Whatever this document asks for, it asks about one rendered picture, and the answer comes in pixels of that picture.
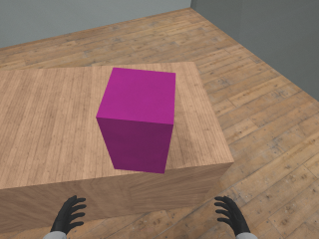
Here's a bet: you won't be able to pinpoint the pedestal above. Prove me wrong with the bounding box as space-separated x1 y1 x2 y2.
0 62 234 234

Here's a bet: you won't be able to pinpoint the right robot hand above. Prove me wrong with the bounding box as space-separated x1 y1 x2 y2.
214 195 251 237

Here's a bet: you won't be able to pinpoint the left robot hand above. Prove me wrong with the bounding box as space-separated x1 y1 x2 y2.
50 195 87 235

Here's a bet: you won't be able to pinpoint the carton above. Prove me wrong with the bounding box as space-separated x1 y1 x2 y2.
96 67 176 174

